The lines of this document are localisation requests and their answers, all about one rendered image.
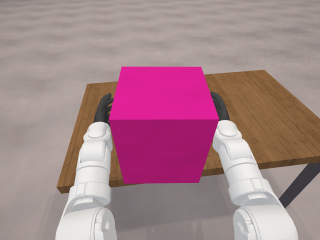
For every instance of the right robot upper arm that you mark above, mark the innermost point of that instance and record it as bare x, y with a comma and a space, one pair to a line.
263, 222

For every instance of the right robot hand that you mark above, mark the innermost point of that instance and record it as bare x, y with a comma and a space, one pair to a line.
220, 106

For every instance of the left robot upper arm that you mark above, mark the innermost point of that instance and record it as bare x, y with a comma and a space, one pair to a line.
89, 224

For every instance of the left robot hand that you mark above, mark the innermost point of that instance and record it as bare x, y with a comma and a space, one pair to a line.
103, 109

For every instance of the carton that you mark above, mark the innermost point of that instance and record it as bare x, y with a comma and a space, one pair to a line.
163, 121

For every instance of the robot right forearm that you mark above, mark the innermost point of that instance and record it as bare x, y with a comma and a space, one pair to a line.
246, 184

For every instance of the robot left forearm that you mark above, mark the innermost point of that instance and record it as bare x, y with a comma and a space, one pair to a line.
91, 186

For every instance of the table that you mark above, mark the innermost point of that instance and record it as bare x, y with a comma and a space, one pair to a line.
279, 129

